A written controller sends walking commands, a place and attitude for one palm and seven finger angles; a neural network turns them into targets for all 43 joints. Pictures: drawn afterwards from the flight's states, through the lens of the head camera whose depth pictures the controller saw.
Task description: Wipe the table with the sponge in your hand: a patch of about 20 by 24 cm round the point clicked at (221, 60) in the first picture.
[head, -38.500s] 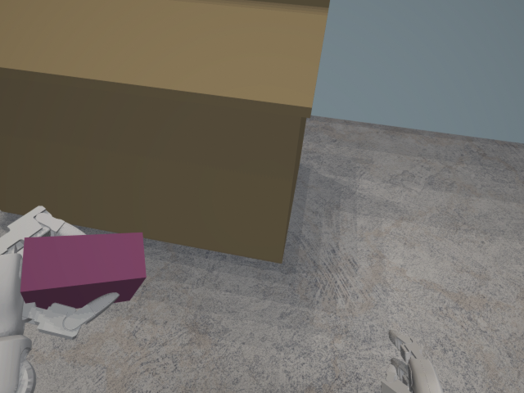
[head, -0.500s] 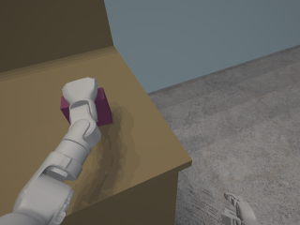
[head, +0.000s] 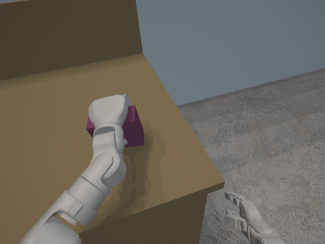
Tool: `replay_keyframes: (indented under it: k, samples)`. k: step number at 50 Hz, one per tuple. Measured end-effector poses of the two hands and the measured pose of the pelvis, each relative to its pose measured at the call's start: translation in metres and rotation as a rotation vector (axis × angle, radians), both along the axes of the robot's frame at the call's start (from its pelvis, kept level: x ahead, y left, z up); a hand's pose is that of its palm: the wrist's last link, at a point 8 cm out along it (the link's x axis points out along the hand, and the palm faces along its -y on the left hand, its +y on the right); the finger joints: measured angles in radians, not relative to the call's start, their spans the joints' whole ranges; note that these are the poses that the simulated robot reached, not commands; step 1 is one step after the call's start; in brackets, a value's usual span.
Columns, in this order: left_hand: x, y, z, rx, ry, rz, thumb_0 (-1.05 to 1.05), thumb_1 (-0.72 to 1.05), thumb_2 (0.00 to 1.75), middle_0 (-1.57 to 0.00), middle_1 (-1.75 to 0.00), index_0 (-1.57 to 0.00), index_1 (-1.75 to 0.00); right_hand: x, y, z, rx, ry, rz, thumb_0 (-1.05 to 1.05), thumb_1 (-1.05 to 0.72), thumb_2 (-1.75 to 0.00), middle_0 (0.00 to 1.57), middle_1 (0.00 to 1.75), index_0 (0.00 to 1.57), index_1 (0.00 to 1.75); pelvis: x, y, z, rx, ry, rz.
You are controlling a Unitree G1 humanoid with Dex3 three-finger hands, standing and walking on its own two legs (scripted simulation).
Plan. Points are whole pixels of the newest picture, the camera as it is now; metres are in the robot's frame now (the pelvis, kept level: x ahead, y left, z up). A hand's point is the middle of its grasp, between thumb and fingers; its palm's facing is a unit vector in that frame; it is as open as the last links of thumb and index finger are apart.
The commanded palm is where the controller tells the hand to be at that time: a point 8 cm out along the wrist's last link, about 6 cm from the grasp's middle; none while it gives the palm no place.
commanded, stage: wipe back along the third lane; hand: left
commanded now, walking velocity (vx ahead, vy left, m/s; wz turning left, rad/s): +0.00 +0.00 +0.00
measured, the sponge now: (119, 133) +0.36 +0.17 +0.11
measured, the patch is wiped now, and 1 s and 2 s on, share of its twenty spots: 0.90 0.90 0.95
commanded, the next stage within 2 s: slide back across to the middle lane in 0.68 s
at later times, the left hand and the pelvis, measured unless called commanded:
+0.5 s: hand (126, 137) +0.31 +0.13 +0.15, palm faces +0.22 -0.15 -0.96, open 9.4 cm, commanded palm +0.25 +0.12 +0.17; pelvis -0.02 -0.03 +0.00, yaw -1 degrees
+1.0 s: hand (128, 149) +0.27 +0.11 +0.16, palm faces +0.25 -0.26 -0.93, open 9.4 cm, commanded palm +0.21 +0.14 +0.19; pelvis -0.03 -0.06 +0.00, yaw -3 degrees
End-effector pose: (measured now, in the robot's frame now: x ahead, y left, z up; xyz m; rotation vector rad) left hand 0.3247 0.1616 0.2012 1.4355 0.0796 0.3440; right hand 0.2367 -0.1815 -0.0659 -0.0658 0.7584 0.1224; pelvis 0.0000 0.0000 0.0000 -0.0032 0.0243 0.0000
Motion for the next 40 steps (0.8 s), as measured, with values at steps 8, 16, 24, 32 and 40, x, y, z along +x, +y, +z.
replay_keyframes:
  k: [8,16,24,32,40]
  samples:
    - [-0.017,-0.01,0.0,-0.028,-0.021,-0.02,0.03,-0.45,1.09,-0.72,-1.44,-0.78,-1.43,-0.016,-0.017,-0.006,-0.008,0.028,-0.024,0.01,-0.91,-0.9,0.2,0.3,0.2,0.3,-0.007,-0.007,-0.001,0.004,-0.015,-0.004]
    - [-0.029,-0.023,0.0,-0.03,-0.026,-0.026,0.03,-0.45,1.09,-0.71,-1.44,-0.78,-1.43,-0.03,-0.039,-0.009,-0.007,0.028,-0.061,0.01,-0.91,-0.9,0.19,0.3,0.19,0.3,-0.014,-0.019,0.0,0.011,-0.028,-0.011]
    - [-0.045,-0.032,0.001,-0.052,-0.038,-0.025,0.04,-0.44,1.09,-0.71,-1.44,-0.78,-1.43,-0.035,-0.059,-0.006,-0.001,-0.001,-0.09,0.01,-0.91,-0.9,0.19,0.3,0.19,0.3,-0.018,-0.033,0.0,0.017,-0.042,-0.023]
    - [-0.066,-0.043,0.001,-0.075,-0.055,-0.045,0.04,-0.44,1.08,-0.71,-1.45,-0.78,-1.43,-0.033,-0.076,0.0,0.006,-0.045,-0.101,0.01,-0.91,-0.9,0.19,0.3,0.19,0.3,-0.021,-0.045,0.0,0.021,-0.055,-0.03]
    - [-0.085,-0.049,0.001,-0.108,-0.08,-0.059,0.04,-0.44,1.08,-0.71,-1.45,-0.78,-1.43,-0.03,-0.083,0.004,0.005,-0.075,-0.103,0.01,-0.91,-0.9,0.19,0.3,0.19,0.3,-0.023,-0.054,-0.001,0.023,-0.066,-0.035]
